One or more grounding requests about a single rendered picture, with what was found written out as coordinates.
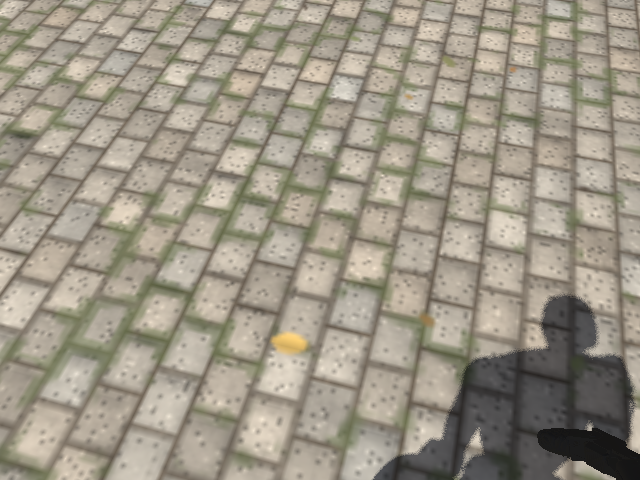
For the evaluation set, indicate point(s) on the right robot hand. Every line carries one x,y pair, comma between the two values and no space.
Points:
600,450

